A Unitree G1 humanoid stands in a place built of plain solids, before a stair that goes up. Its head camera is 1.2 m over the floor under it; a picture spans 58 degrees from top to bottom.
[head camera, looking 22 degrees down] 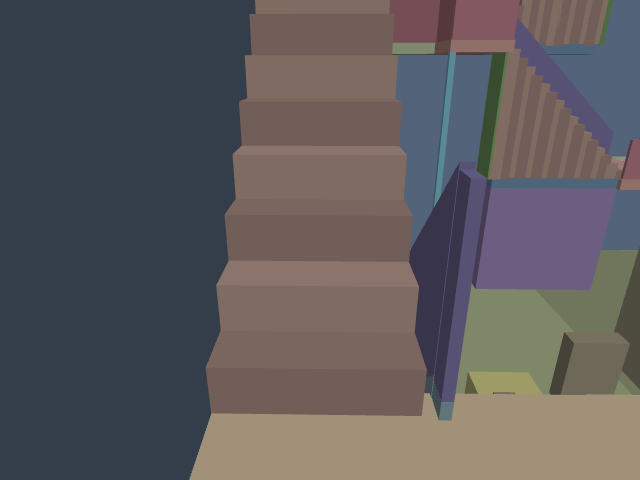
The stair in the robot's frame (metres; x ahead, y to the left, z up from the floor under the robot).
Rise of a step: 0.21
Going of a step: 0.23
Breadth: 0.78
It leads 1 degrees to the right of straight ahead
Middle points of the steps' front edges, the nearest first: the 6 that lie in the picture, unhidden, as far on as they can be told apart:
1.24 0.01 0.21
1.47 0.01 0.42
1.70 0.01 0.62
1.93 0.00 0.83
2.15 0.00 1.04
2.38 -0.01 1.25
